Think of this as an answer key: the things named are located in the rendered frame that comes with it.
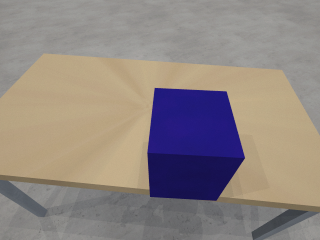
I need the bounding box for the table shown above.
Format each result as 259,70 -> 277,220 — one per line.
0,53 -> 320,240

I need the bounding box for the carton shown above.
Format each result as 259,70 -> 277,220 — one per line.
147,88 -> 245,201

